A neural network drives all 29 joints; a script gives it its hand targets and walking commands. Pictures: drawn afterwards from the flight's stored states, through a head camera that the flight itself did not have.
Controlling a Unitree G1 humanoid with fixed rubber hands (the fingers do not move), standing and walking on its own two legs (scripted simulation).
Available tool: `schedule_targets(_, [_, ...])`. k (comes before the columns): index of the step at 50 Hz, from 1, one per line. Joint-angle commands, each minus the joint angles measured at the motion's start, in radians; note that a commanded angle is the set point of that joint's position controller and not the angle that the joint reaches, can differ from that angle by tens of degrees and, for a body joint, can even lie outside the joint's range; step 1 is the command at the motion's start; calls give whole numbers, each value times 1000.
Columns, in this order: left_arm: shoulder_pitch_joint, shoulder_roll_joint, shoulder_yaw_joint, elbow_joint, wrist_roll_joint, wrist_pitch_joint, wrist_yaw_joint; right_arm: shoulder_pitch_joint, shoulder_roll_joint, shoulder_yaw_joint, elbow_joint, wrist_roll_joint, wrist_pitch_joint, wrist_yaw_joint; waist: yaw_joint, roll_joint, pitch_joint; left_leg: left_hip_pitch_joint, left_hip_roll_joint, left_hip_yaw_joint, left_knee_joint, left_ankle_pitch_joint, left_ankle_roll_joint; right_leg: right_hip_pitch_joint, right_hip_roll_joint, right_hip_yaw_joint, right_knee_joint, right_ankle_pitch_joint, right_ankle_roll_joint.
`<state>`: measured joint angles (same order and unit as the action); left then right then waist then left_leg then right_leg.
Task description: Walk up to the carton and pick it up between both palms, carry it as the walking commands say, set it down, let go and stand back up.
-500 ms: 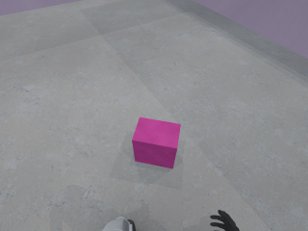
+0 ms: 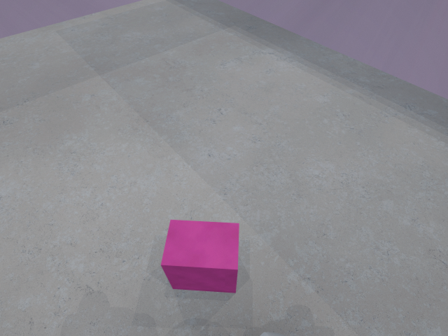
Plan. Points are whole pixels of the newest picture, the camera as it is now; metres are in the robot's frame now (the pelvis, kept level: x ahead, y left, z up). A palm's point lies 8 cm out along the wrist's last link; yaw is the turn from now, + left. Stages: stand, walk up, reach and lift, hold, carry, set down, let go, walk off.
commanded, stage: walk up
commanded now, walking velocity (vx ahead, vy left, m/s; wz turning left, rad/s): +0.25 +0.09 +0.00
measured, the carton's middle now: (204, 257) +0.51 +0.06 -0.63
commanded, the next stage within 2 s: none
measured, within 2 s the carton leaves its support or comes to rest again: neither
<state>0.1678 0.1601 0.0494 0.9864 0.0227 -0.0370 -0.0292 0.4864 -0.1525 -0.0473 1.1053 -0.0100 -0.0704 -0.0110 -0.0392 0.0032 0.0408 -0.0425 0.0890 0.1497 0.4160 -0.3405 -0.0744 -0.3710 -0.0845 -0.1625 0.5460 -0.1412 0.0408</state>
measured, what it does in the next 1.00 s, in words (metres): walks ahead: left foot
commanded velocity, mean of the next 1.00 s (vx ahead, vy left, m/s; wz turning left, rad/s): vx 0.06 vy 0.06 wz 0.01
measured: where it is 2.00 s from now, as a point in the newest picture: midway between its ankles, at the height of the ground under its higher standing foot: outside the picture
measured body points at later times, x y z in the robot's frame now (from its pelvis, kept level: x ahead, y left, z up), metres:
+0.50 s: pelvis +0.09 +0.00 +0.01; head +0.10 -0.01 +0.46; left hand +0.03 +0.21 -0.15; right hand +0.12 -0.23 -0.15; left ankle +0.13 +0.12 -0.73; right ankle +0.08 -0.09 -0.73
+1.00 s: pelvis +0.11 +0.04 +0.01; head +0.12 +0.04 +0.46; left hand +0.07 +0.26 -0.15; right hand +0.09 -0.17 -0.15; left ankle +0.13 +0.12 -0.73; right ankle +0.09 -0.09 -0.73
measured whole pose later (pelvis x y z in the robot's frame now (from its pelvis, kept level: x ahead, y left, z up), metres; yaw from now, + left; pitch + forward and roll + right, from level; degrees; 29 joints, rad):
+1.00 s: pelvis +0.11 +0.04 +0.01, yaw +1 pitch +0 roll +0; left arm 0.36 0.12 0.02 1.13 0.02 -0.01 0.04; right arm 0.34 -0.13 -0.01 1.13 0.00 -0.02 -0.04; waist 0.01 0.00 0.01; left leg -0.20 -0.03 0.11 0.37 -0.18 0.06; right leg -0.13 -0.10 -0.16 0.38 -0.24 0.04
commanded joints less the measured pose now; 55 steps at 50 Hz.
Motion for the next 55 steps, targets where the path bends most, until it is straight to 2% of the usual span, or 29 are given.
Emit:
schedule_targets(1, [329,260,56,41,12,-26,36,35,-55,-16,-18,-16,45,-12,120,-209,15,-488,-5,-115,659,-242,50,297,-454,563,-338,-21,-110])
schedule_targets(3, [237,210,49,38,-21,-13,42,33,-69,-27,-19,-18,63,13,63,-74,42,-469,33,-168,713,-83,51,213,-391,496,-365,7,-72])
schedule_targets(4, [227,168,35,37,-22,-18,42,5,-63,-32,-17,-18,69,20,51,-82,44,-435,40,-172,693,-13,50,166,-325,380,-370,20,-46])
schedule_targets(5, [213,118,26,39,-17,-18,37,-16,-56,-36,-11,-12,82,27,35,-117,41,-401,35,-168,675,57,51,136,-244,278,-379,-36,10])
schedule_targets(6, [209,115,23,34,-17,-19,37,1,-44,-32,-11,-9,88,33,33,-176,42,-417,21,-144,666,104,49,150,-227,228,-376,-13,8])
schedule_targets(8, [241,98,17,46,-13,-28,40,1,-43,-34,-9,2,98,31,26,-215,36,-428,-1,-118,671,154,41,192,-210,171,-348,182,7])
schedule_targets(11, [321,101,12,69,-9,-42,49,-45,-55,-41,-10,1,102,26,26,-155,4,-442,-30,-95,657,196,27,256,-195,111,-294,457,21])
schedule_targets(14, [325,98,-8,69,-2,-50,68,-114,-49,-29,-34,-3,110,11,26,-196,24,-406,-52,-93,575,199,28,197,-179,46,-223,782,-1])
schedule_targets(15, [311,65,-24,78,-2,-55,63,-118,-19,-11,-31,5,111,5,11,-231,17,-328,-51,-100,449,190,34,155,-133,-11,-234,741,-15])
schedule_targets(16, [308,47,-30,90,-3,-51,65,-152,-7,5,-48,7,109,3,13,-271,30,-301,-52,-75,354,187,31,138,-90,-34,-260,600,-37])
schedule_targets(17, [307,45,-31,91,-1,-46,69,-183,-20,8,-55,6,110,-2,21,-270,31,-291,-57,-68,297,174,31,152,-95,-22,-264,538,-67])
schedule_targets(19, [319,91,-14,75,5,-37,69,-214,-42,8,-67,8,111,-17,50,-218,12,-269,-59,-56,199,124,35,208,-151,41,-240,460,-134])
schedule_targets(21, [320,121,-1,69,6,-25,66,-171,-57,8,-57,6,100,-29,37,-115,-24,-185,-44,-61,66,167,52,201,-215,99,-184,393,-152])
schedule_targets(23, [329,87,-6,64,-5,-8,61,-103,-94,3,-28,2,82,-34,23,7,-63,-38,25,-124,-59,330,55,110,-175,122,-166,45,-104])
schedule_targets(24, [346,54,-12,59,-12,0,60,-114,-133,0,-30,-3,76,-37,44,120,-52,-40,100,-198,-81,348,63,76,-110,94,-149,-122,-79])
schedule_targets(25, [356,13,-23,58,-16,11,61,-138,-140,6,-37,0,72,-38,68,179,-25,-103,141,-246,-121,301,82,83,-61,86,-154,-191,-58])
schedule_targets(26, [343,-9,-29,54,-16,21,59,-151,-121,18,-38,7,69,-40,83,143,17,-159,146,-250,-155,212,98,95,-45,85,-170,-178,-49])
schedule_targets(27, [353,-36,-36,73,-24,27,63,-197,-83,29,-42,11,69,-38,92,152,42,-204,140,-239,-181,157,124,138,-25,69,-200,-107,-38])
schedule_targets(29, [322,33,-23,95,-9,32,64,-168,-31,42,-28,5,61,-29,59,120,33,-253,80,-230,-220,50,98,228,-29,71,-195,-66,-30])
schedule_targets(31, [325,32,-18,105,-6,33,59,-148,-47,42,-11,10,56,-32,65,104,50,-252,64,-225,-227,21,87,229,-28,71,-208,-64,-18])
schedule_targets(37, [290,18,-23,129,-9,25,67,-128,-56,33,0,14,45,-26,49,-7,40,-196,54,-208,-194,112,100,212,-44,62,-235,-60,-7])
schedule_targets(42, [277,24,-26,141,-10,24,68,-109,-52,31,10,9,42,-27,47,-15,34,-183,31,-188,-168,153,99,205,-55,62,-238,-65,-1])
schedule_targets(43, [275,23,-26,140,-11,25,70,-108,-55,29,13,7,43,-28,48,14,38,-188,29,-185,-168,153,98,211,-58,63,-234,-62,-1])
schedule_targets(48, [232,54,-20,107,2,18,78,-102,-79,13,10,6,49,-38,51,26,17,-182,5,-139,-84,281,108,200,-92,71,-198,-42,-7])
schedule_targets(50, [253,110,2,95,7,22,94,-138,-112,-7,-23,1,59,-35,69,32,-6,-243,-15,-101,34,332,102,251,-158,126,-168,59,-40])
schedule_targets(51, [309,144,18,107,8,27,103,-161,-104,-11,-45,0,66,-29,96,-37,-21,-333,-30,-82,126,265,88,317,-230,195,-191,107,-78])
schedule_targets(53, [312,180,36,104,14,36,121,-168,-87,-21,-76,-6,81,-18,104,-227,9,-433,-36,-61,374,-90,65,273,-409,313,-257,235,-197])
schedule_targets(54, [267,179,42,92,15,35,127,-160,-83,-24,-96,-7,94,-16,93,-264,28,-457,8,-127,465,-144,62,221,-444,320,-283,226,-232])
schedule_targets(55, [198,171,43,74,15,34,126,-141,-84,-28,-103,-8,101,-11,58,-245,37,-444,26,-158,484,-149,56,173,-418,267,-288,184,-215])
